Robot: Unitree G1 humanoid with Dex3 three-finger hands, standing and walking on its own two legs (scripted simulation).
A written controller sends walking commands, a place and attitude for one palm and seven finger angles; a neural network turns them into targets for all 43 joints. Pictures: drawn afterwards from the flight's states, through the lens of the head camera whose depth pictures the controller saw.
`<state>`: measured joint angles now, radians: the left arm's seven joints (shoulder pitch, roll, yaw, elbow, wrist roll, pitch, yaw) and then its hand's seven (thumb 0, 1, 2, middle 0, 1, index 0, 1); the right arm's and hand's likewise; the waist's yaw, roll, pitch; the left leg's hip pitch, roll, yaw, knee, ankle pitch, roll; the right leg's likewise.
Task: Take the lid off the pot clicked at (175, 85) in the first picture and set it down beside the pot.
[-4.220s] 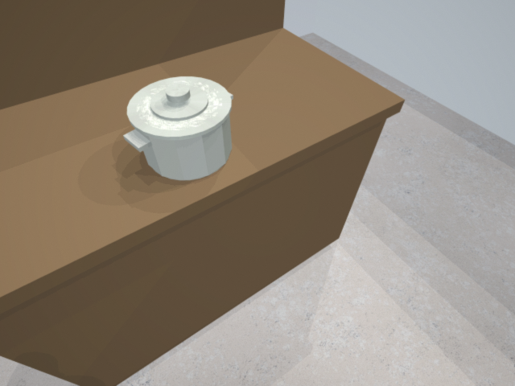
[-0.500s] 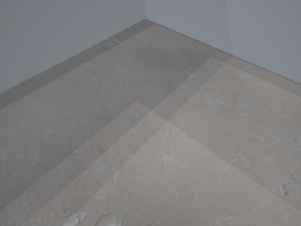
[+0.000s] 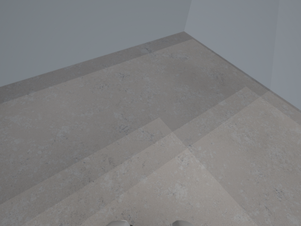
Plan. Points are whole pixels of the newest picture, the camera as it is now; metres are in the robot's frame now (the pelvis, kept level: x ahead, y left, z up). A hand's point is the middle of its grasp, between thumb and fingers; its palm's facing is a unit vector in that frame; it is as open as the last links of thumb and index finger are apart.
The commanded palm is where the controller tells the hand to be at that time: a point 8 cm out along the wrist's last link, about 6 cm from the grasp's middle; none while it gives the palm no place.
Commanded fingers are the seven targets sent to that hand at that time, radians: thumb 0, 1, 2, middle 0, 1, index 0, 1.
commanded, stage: turn to face it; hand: left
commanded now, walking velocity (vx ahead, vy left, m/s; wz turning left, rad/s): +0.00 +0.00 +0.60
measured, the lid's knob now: out of the picture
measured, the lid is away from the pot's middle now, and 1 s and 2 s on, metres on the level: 0.00 0.00 0.00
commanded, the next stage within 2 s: none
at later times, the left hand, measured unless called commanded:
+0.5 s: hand out of the picture +0.05 +0.16 -0.14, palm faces +0.31 -0.90 -0.32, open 7.4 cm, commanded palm none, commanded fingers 0.00 0.90 0.90 -0.20 -0.30 -0.20 -0.30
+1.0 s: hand out of the picture -0.10 +0.16 -0.18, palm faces +0.63 -0.73 -0.25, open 7.4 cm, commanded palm none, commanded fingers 0.00 0.90 0.90 -0.20 -0.30 -0.20 -0.30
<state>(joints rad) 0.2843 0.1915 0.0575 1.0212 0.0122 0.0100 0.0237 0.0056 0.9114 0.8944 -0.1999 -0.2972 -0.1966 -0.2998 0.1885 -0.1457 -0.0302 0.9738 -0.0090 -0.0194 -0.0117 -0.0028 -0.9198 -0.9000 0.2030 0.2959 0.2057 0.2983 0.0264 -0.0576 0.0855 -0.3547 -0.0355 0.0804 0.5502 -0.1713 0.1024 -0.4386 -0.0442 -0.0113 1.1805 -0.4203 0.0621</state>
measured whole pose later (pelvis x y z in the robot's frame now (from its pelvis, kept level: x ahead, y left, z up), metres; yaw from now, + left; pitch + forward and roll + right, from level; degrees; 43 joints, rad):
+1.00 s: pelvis +0.02 -0.04 +0.00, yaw +37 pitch +0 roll +0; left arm 0.26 0.28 0.08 0.92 0.01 0.07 0.03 0.01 0.91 0.89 -0.20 -0.30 -0.20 -0.30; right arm 0.08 -0.22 -0.06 0.87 -0.01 0.02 0.01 0.00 -0.91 -0.90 0.20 0.30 0.20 0.30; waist 0.04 -0.09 0.12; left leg -0.29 -0.02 0.05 0.62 -0.33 0.05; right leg -0.41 -0.12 -0.07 1.11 -0.53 0.09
